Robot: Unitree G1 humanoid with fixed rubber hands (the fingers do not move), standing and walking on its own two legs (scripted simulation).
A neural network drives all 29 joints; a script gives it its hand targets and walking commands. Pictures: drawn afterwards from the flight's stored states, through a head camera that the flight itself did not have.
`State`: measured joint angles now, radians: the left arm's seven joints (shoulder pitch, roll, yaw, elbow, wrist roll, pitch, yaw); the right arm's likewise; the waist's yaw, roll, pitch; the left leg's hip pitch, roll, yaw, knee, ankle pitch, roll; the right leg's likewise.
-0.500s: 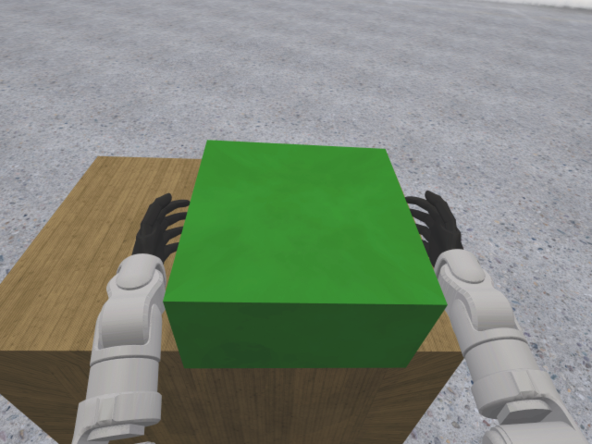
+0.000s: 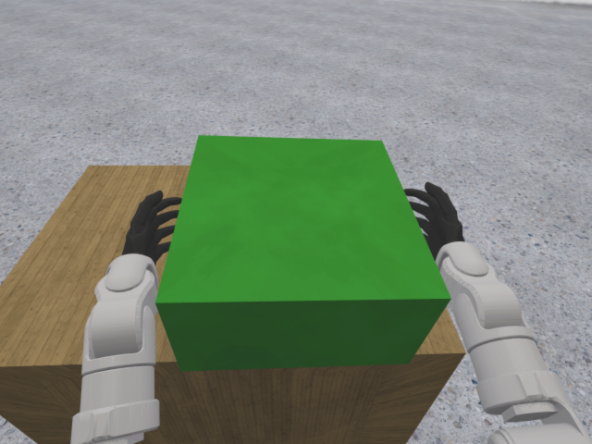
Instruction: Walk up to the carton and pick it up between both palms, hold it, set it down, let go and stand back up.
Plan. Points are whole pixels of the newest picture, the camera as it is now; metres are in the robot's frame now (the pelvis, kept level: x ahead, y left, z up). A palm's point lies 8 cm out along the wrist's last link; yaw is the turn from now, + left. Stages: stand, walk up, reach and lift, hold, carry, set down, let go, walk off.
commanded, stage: hold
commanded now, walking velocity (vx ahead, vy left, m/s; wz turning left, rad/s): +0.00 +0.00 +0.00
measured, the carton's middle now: (295, 240) +0.39 +0.02 +0.12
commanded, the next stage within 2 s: none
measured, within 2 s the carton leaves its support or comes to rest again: neither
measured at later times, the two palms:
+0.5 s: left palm (143, 243) +0.33 +0.20 +0.17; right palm (453, 232) +0.35 -0.19 +0.17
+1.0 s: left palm (144, 236) +0.34 +0.20 +0.17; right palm (456, 228) +0.35 -0.19 +0.18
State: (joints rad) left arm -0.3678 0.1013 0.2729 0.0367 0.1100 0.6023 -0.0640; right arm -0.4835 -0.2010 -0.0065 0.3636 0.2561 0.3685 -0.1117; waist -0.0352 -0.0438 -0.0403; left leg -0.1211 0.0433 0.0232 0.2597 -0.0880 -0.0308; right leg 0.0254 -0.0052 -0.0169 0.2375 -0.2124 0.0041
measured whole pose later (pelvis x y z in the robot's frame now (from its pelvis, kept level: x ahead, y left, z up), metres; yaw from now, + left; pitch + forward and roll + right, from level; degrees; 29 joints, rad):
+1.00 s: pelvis -0.01 +0.00 +0.00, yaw -1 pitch -3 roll +0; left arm -0.44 0.11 0.28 0.05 0.12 0.69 -0.07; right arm -0.57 -0.22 -0.02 0.39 0.27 0.45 -0.11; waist -0.05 -0.03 -0.07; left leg -0.13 0.04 0.04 0.24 -0.07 -0.03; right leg 0.01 -0.01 0.00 0.24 -0.20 0.01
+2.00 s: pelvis -0.01 +0.01 +0.00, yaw -1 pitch -2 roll +0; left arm -0.46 0.12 0.28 0.07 0.12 0.69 -0.06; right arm -0.59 -0.22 -0.03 0.40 0.27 0.46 -0.11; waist -0.05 -0.04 -0.08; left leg -0.14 0.04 0.03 0.25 -0.07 -0.03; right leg -0.01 -0.01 0.00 0.25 -0.20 0.01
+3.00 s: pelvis -0.01 +0.01 +0.00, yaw -1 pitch -2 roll +0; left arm -0.46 0.12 0.28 0.08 0.11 0.68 -0.06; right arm -0.59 -0.22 -0.03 0.41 0.27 0.45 -0.11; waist -0.05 -0.04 -0.08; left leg -0.14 0.04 0.03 0.25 -0.06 -0.02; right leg -0.02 -0.01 0.00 0.25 -0.20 0.01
